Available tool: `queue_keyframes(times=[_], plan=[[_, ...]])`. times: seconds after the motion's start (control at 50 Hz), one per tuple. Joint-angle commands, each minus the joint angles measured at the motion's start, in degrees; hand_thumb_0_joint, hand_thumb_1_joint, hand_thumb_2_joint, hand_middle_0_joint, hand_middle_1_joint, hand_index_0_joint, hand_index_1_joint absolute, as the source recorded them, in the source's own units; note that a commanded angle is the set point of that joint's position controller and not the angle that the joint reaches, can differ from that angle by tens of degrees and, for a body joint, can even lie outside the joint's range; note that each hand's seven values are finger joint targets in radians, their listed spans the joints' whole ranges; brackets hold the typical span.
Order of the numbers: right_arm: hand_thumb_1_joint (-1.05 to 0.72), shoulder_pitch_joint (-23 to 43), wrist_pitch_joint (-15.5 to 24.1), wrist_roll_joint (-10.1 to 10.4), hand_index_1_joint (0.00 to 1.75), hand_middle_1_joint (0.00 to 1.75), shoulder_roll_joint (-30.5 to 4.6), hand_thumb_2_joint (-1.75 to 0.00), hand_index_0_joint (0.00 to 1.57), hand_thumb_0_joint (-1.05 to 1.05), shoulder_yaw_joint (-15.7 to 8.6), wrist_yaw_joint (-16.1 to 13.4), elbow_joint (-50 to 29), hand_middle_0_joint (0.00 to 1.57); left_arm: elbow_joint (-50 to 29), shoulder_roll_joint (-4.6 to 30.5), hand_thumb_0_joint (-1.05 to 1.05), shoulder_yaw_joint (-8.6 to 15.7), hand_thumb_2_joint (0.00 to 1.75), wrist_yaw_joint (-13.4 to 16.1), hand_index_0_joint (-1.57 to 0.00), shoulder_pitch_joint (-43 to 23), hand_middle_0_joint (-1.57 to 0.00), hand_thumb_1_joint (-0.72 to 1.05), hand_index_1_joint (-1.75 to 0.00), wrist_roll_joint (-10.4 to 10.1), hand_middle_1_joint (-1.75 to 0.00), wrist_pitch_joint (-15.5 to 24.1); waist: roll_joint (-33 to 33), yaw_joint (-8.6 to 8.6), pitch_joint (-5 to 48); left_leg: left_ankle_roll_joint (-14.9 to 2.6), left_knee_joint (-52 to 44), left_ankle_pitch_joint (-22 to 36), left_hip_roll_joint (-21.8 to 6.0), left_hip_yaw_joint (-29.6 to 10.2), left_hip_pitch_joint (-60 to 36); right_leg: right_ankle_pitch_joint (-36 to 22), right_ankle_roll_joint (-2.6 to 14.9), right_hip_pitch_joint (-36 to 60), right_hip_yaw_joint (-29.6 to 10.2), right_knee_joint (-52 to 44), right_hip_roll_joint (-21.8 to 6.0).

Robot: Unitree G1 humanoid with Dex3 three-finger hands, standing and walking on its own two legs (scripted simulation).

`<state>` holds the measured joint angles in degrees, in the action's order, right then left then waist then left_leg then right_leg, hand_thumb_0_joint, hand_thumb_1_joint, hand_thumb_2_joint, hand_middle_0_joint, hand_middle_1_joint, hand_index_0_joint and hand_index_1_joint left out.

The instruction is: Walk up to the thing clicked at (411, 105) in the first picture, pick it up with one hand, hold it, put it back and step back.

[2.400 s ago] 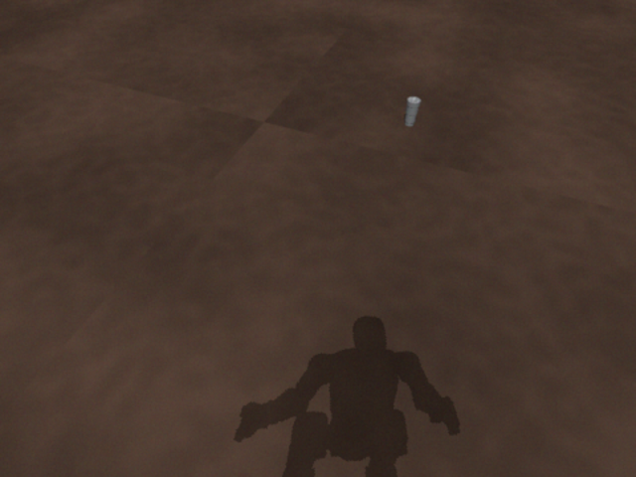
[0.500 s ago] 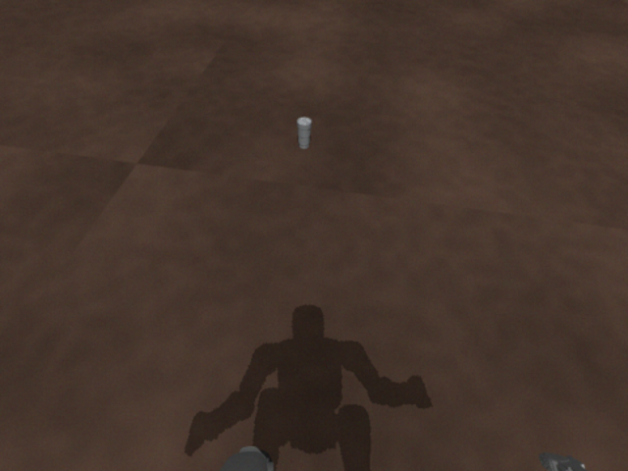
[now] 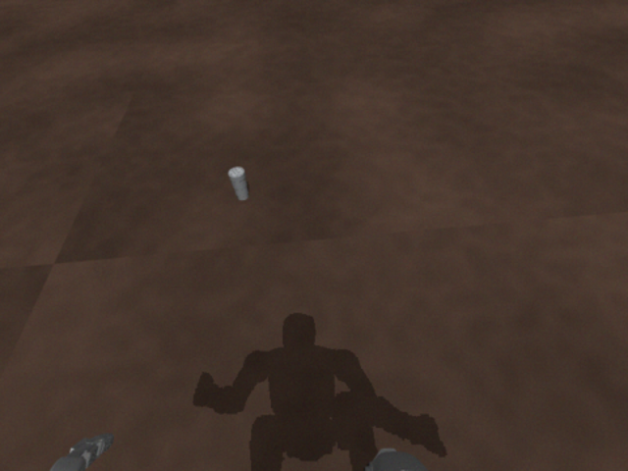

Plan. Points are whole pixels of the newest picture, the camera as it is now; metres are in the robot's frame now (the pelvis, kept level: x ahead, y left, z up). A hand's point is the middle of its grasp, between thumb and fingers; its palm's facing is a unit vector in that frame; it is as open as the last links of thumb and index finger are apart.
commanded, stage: walk up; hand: left
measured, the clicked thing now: (239, 184) +1.39 +0.27 -0.67
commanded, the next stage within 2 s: none
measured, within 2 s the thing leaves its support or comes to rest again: neither
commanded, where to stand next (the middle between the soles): +0.99 +0.04 m, yaw +0 degrees
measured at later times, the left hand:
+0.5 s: hand (109, 426) +0.25 +0.31 -0.13, palm faces +0.02 -0.92 -0.39, open 7.4 cm
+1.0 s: hand (160, 248) +0.57 +0.28 -0.11, palm faces -0.08 -0.91 -0.40, open 7.4 cm
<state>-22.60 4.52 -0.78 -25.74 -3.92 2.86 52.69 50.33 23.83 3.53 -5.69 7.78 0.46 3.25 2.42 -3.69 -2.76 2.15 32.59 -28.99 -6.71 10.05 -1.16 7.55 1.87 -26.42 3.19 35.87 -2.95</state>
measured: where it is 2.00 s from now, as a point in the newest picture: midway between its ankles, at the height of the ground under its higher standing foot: (302, 298)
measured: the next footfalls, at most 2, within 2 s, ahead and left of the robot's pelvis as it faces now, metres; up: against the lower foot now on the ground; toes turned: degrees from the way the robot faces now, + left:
left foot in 0.50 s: +0.41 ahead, +0.15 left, +0.00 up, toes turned +5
right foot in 0.98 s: +0.60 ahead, -0.12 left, +0.00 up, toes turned -6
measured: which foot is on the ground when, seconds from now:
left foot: down 0.00-0.02, up 0.04-0.48, down 0.50-1.00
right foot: down 0.00-0.52, up 0.54-0.96, down 0.98-1.00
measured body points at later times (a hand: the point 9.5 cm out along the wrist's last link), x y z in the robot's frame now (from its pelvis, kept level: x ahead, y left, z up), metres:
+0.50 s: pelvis +0.24 +0.02 +0.01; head +0.26 +0.03 +0.46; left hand +0.25 +0.36 -0.10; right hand +0.35 -0.31 -0.09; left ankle +0.37 +0.14 -0.72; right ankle +0.12 -0.11 -0.71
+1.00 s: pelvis +0.46 +0.01 +0.01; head +0.47 -0.01 +0.46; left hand +0.57 +0.33 -0.08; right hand +0.46 -0.32 -0.12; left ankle +0.37 +0.14 -0.71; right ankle +0.56 -0.11 -0.72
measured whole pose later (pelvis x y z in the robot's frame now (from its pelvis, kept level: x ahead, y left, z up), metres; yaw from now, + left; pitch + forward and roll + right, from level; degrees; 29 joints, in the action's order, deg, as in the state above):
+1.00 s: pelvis +0.46 +0.01 +0.01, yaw -2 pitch -3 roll +2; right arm -21.7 3.8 -0.4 -24.8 -3.8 3.0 50.4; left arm 51.9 23.2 3.7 -4.0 12.4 0.7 3.9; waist 1.2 -2.4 -4.2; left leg 0.3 32.2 -25.5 -2.2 5.9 3.4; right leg 7.7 1.1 -22.4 2.9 32.8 -3.9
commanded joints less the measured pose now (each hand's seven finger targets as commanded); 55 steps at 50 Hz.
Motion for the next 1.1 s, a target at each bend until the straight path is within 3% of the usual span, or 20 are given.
queue_keyframes(times=[0.0, 0.02, 0.08, 0.12, 0.3, 0.42, 0.46, 0.48, 0.5, 0.52, 0.54, 0.6, 0.66, 0.74, 0.84, 0.92, 0.96, 1.0, 1.02, 1.08], plan=[[-0.90, -2.63, 1.44, 1.12, 0.30, 0.30, -8.58, -0.90, 0.20, 0.00, -1.35, -1.09, -7.34, 0.20, -1.29, 22.17, 0.00, 6.67, 0.90, 2.72, -0.20, 16.55, -0.20, 0.90, -0.30, -0.24, -0.30, 2.16, -21.31, 10.26, 13.22, -3.57, 36.07, -0.24, 7.25, -5.44, 37.43, 11.94, 11.69, 43.46, -41.50, -17.74, -19.87], [-0.90, 0.84, 1.05, 0.58, 0.30, 0.30, -12.86, -0.90, 0.20, 0.00, -2.22, -1.75, -6.51, 0.20, -1.78, 21.81, 0.00, 6.72, 0.90, 3.06, -0.20, 13.99, -0.20, 0.90, -0.30, -1.55, -0.30, 1.87, -16.02, 10.75, 10.82, -3.55, 40.09, 0.02, 3.64, -9.10, 39.15, 10.96, 14.17, 39.24, -44.00, -19.13, -21.18], [-0.90, 2.99, 0.44, 1.83, 0.30, 0.30, -9.84, -0.90, 0.20, 0.00, -1.91, -1.36, -4.72, 0.20, -3.23, 16.58, 0.00, 4.56, 0.90, 4.18, -0.20, 7.51, -0.20, 0.90, -0.30, -1.75, -0.30, 2.39, -9.10, 5.83, 2.67, -4.82, 36.21, 10.04, 0.79, -13.91, 33.03, -7.62, 7.94, 22.63, -21.28, -17.81, -13.08], [-0.90, 1.45, -0.39, 1.26, 0.30, 0.30, -8.90, -0.90, 0.20, 0.00, -1.86, -0.68, -4.60, 0.20, -3.12, 14.42, 0.00, 3.96, 0.90, 4.11, -0.20, 5.81, -0.20, 0.90, -0.30, -1.56, -0.30, 2.92, -10.74, 3.42, 0.51, -4.64, 31.53, 13.93, 0.45, -12.96, 29.39, -9.03, 6.49, 15.64, -13.96, -19.56, -8.64], [-0.90, 13.80, -1.04, -0.48, 0.30, 0.30, -8.39, -0.90, 0.20, 0.00, -2.96, 1.82, -7.80, 0.20, -4.29, 15.31, 0.00, 4.59, 0.90, 4.07, -0.20, 9.92, -0.20, 0.90, -0.30, -0.06, -0.30, 4.42, -7.34, 6.56, -3.93, -1.19, 11.33, 21.97, -1.24, -12.86, 36.73, 8.85, 8.98, 17.28, -11.24, -25.43, -11.34], [-0.90, 15.19, 0.10, -0.39, 0.30, 0.30, -7.96, -0.90, 0.20, 0.00, -3.20, 2.39, -7.47, 0.20, -3.67, 16.08, 0.00, 4.27, 0.90, 4.18, -0.20, 10.79, -0.20, 0.90, -0.30, 0.06, -0.30, 3.50, -8.65, 6.00, -0.82, -4.49, 0.36, 22.46, 1.57, -7.63, 22.44, -4.15, 8.10, 17.94, -6.63, -17.56, -11.38], [-0.90, 6.49, 0.41, -0.62, 0.30, 0.30, -10.01, -0.90, 0.20, 0.00, -4.12, 1.75, -4.78, 0.20, -4.17, 15.48, 0.00, 3.79, 0.90, 4.40, -0.20, 10.09, -0.20, 0.90, -0.30, 0.21, -0.30, 3.06, -3.25, 1.13, 3.45, -6.09, -3.15, 20.37, 3.91, -6.49, 9.07, -11.15, 6.37, 15.14, -3.92, -3.53, -8.52], [-0.90, -1.89, 0.83, -1.47, 0.30, 0.30, -13.34, -0.90, 0.20, 0.00, -5.44, 1.04, -2.61, 0.20, -4.45, 12.45, 0.00, 2.58, 0.90, 4.49, -0.20, 12.44, -0.20, 0.90, -0.30, 0.08, -0.30, 2.79, 4.55, -2.37, 8.65, -8.75, -4.26, 15.56, 2.20, -10.39, -3.37, -9.94, 4.25, 8.21, -1.30, 11.72, -4.75], [-0.90, -5.92, 1.11, -2.07, 0.30, 0.30, -17.59, -0.90, 0.20, 0.00, -6.75, 0.20, -2.88, 0.20, -4.79, 7.34, 0.00, 0.99, 0.90, 4.41, -0.20, 16.31, -0.20, 0.90, -0.30, -0.66, -0.30, 2.55, 17.90, -2.57, 13.32, -12.00, -7.37, 8.65, -10.51, -29.86, -13.94, 13.48, 1.27, -4.56, 0.56, 26.56, 1.99], [-0.90, -4.07, 1.30, -0.63, 0.30, 0.30, -19.06, -0.90, 0.20, 0.00, -6.73, -0.21, -4.58, 0.20, -4.22, 10.54, 0.00, 1.69, 0.90, 4.99, -0.20, 17.09, -0.20, 0.90, -0.30, -1.14, -0.30, 2.25, 12.59, -1.84, 12.59, -16.58, -15.73, 4.46, -18.06, -49.09, -14.92, 23.59, 1.14, -12.78, -2.61, 32.03, 7.07], [-0.90, -2.21, 1.04, 0.93, 0.30, 0.30, -19.22, -0.90, 0.20, 0.00, -7.22, -0.13, -4.85, 0.20, -3.54, 14.43, 0.00, 2.02, 0.90, 5.60, -0.20, 13.87, -0.20, 0.90, -0.30, -0.51, -0.30, 1.94, 9.48, -2.03, 10.72, -19.59, -16.11, 5.75, -19.83, -50.19, -11.67, 22.73, 1.98, -14.28, -7.39, 36.17, 2.66], [-0.90, 4.26, 1.20, 1.31, 0.30, 0.30, -12.52, -0.90, 0.20, 0.00, -3.96, -0.97, -6.66, 0.20, -1.78, 13.31, 0.00, 1.82, 0.90, 4.60, -0.20, 12.59, -0.20, 0.90, -0.30, -1.24, -0.30, 2.20, 1.17, 1.86, 2.00, -13.44, -15.47, 27.52, -11.06, -24.31, 4.97, 13.05, 0.99, -6.40, -10.40, 31.79, -1.16], [-0.90, 6.11, 1.94, 1.50, 0.30, 0.30, -11.63, -0.90, 0.20, 0.00, -3.41, -0.92, -6.98, 0.20, -0.68, 11.51, 0.00, 1.89, 0.90, 3.42, -0.20, 15.48, -0.20, 0.90, -0.30, -1.27, -0.30, 0.85, 4.41, 4.12, 0.58, -12.43, -18.00, 25.50, -7.10, -15.89, 11.63, 7.78, -0.73, -1.95, -6.78, 26.75, -1.79], [-0.90, 6.60, 2.27, 0.78, 0.30, 0.30, -12.49, -0.90, 0.20, 0.00, -3.70, -0.66, -8.00, 0.20, -2.36, 10.94, 0.00, 2.07, 0.90, 2.12, -0.20, 9.79, -0.20, 0.90, -0.30, -0.34, -0.30, 0.37, 5.82, 3.13, -3.59, -15.36, -22.47, 14.24, -7.92, -15.00, 12.00, 4.47, -2.83, -5.97, -4.37, 14.31, -4.36], [-0.90, 4.32, 2.06, 0.76, 0.30, 0.30, -12.53, -0.90, 0.20, 0.00, -3.75, -0.47, -7.40, 0.20, -3.83, 9.78, 0.00, 2.58, 0.90, 1.58, -0.20, 2.17, -0.20, 0.90, -0.30, 0.20, -0.30, 1.23, 4.52, 1.80, -3.84, -13.89, -18.70, 23.66, -7.39, -12.80, 11.61, -1.31, -1.46, -0.06, -1.94, 0.67, -3.88], [-0.90, 5.07, 1.20, 0.82, 0.30, 0.30, -12.37, -0.90, 0.20, 0.00, -3.84, -0.80, -8.40, 0.20, -1.83, 9.49, 0.00, 3.07, 0.90, 2.04, -0.20, 5.93, -0.20, 0.90, -0.30, 0.12, -0.30, 1.83, 2.48, 4.38, 1.24, -11.81, -9.56, 28.35, -7.16, -11.89, 11.75, -2.14, -0.26, 12.01, 0.48, -4.14, -0.57], [-0.90, 3.31, 0.92, 0.80, 0.30, 0.30, -9.26, -0.90, 0.20, 0.00, -2.57, -0.80, -8.63, 0.20, 0.18, 12.43, 0.00, 4.41, 0.90, 3.07, -0.20, 12.89, -0.20, 0.90, -0.30, 0.40, -0.30, 2.62, -5.60, 7.88, 6.39, -9.40, 7.30, 28.47, -2.09, -7.77, 16.46, 2.93, 1.44, 25.81, -0.51, -7.59, 0.33], [-0.90, -1.88, 0.57, 0.87, 0.30, 0.30, -5.25, -0.90, 0.20, 0.00, -0.73, -0.77, -8.65, 0.20, -1.10, 19.30, 0.00, 5.82, 0.90, 4.21, -0.20, 17.13, -0.20, 0.90, -0.30, 0.40, -0.30, 3.47, -19.21, 8.37, 8.85, -5.00, 30.78, -0.23, 9.38, -8.44, 34.67, 12.87, 7.76, 35.49, -35.58, -19.03, -21.26], [-0.90, 0.34, 0.02, 0.65, 0.30, 0.30, -11.17, -0.90, 0.20, 0.00, -2.10, -1.57, -7.58, 0.20, -0.95, 19.76, 0.00, 5.69, 0.90, 4.33, -0.20, 15.45, -0.20, 0.90, -0.30, -0.63, -0.30, 2.99, -14.75, 9.02, 7.18, -5.19, 35.16, -1.59, 7.03, -10.97, 37.37, 13.09, 12.81, 34.08, -40.50, -20.15, -24.04], [-0.90, 1.41, -0.34, 1.75, 0.30, 0.30, -10.10, -0.90, 0.20, 0.00, -2.20, -1.43, -4.87, 0.20, -2.47, 15.03, 0.00, 3.96, 0.90, 5.05, -0.20, 10.20, -0.20, 0.90, -0.30, -1.36, -0.30, 3.07, -9.67, 5.79, 1.27, -4.82, 32.97, 7.35, 4.41, -18.14, 33.08, -2.73, 6.29, 22.42, -19.90, -19.62, -14.84]])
